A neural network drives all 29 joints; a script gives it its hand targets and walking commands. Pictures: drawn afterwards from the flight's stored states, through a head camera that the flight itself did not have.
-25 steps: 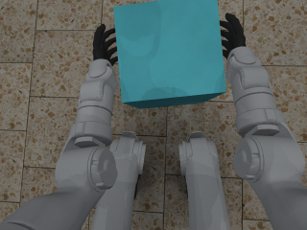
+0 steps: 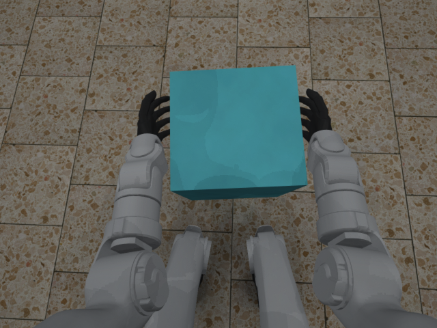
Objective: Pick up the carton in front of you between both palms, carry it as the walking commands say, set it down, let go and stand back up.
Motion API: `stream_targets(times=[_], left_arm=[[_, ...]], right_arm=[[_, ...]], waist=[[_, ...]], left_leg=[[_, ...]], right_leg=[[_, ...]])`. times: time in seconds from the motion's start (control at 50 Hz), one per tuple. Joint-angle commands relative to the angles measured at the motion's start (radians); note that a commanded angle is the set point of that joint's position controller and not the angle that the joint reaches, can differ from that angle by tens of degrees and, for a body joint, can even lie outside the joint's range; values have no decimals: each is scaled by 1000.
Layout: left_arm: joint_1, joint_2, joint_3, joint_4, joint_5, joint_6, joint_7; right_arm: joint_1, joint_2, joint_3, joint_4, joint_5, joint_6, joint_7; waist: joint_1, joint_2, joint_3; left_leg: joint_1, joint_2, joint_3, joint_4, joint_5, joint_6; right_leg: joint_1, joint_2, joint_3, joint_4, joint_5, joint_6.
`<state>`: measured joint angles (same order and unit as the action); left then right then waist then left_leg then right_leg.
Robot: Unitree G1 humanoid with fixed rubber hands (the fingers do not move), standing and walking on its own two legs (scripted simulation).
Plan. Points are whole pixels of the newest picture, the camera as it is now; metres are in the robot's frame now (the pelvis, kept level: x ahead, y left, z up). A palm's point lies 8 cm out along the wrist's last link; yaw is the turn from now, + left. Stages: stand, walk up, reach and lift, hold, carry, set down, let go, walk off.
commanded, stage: reach and lift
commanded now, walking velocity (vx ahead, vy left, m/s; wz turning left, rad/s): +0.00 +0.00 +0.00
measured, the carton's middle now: (233, 146) +0.45 -0.01 -0.12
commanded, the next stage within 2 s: hold in 1.96 s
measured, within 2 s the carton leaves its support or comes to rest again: neither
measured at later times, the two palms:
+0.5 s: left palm (102, 115) +0.41 +0.14 +0.11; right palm (362, 118) +0.41 -0.16 +0.11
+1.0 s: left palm out of the picture +0.38 +0.15 +0.25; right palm out of the picture +0.37 -0.15 +0.25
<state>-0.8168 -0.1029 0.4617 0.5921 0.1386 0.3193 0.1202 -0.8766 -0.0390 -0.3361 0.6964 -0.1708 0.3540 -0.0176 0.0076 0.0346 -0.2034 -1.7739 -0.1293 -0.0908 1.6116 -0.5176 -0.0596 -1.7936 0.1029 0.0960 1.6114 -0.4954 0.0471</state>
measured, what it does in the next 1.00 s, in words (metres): rises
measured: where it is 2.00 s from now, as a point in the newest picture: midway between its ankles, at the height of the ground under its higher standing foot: (227, 293)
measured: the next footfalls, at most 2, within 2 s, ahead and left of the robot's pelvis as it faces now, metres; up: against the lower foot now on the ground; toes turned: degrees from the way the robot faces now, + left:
none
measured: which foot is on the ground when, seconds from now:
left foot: down 0.00-1.00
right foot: down 0.00-1.00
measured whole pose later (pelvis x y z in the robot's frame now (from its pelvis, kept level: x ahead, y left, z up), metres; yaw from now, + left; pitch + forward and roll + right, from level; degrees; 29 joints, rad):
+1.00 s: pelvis +0.09 +0.00 +0.23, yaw -1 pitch +0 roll +0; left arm -0.26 -0.15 0.27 0.41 0.24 0.54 0.03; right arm -0.23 0.15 -0.24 0.40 -0.24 0.57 -0.03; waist 0.00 0.01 -0.10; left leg -0.23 -0.06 -0.15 0.48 -0.25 0.00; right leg -0.24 0.05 0.14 0.47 -0.23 0.01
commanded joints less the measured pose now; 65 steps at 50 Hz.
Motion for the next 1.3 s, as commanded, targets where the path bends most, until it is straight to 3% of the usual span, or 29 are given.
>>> stream_targets(times=[0.0,0.28,0.54,0.68,0.84,0.92,1.06,1.28], left_arm=[[-614,-1062,-646,54,-146,9,-260],[-334,-1064,-636,104,-94,-25,-275],[-79,-1063,-688,60,-61,-25,-288],[38,-1062,-737,6,-76,34,-304],[135,-1065,-796,-107,-106,158,-332],[159,-1043,-776,-135,-97,226,-343],[69,-1034,-669,-89,-55,271,-365],[-47,-1052,-685,-106,-64,267,-379]], right_arm=[[-570,1105,537,-40,163,-28,231],[-309,1144,529,-28,119,-65,213],[-77,1153,589,-101,109,-71,211],[34,1156,630,-164,121,-17,218],[122,1150,685,-295,157,109,231],[143,1127,674,-339,149,181,237],[53,1119,574,-286,107,227,263],[-52,1165,591,-294,117,226,271]], waist=[[-19,-61,-911],[-11,-56,-667],[-5,-42,-490],[-4,-40,-375],[-9,-31,-226],[-12,-26,-105],[-10,-22,43],[-8,-31,-52]], left_leg=[[519,-64,135,-226,195,9],[778,-37,69,-508,246,29],[1141,1,16,-802,400,42],[1348,20,-2,-960,505,41],[1556,37,-6,-1129,575,36],[1600,40,-6,-1198,524,39],[1569,53,4,-1240,314,52],[1611,52,17,-1229,312,56]], right_leg=[[670,63,-134,-232,227,-27],[964,46,-65,-509,278,-35],[1275,22,-16,-796,417,-43],[1450,5,-2,-954,510,-42],[1638,-11,1,-1128,561,-38],[1671,-14,-6,-1194,500,-39],[1653,-18,-24,-1223,295,-52],[1697,-21,-27,-1221,302,-50]])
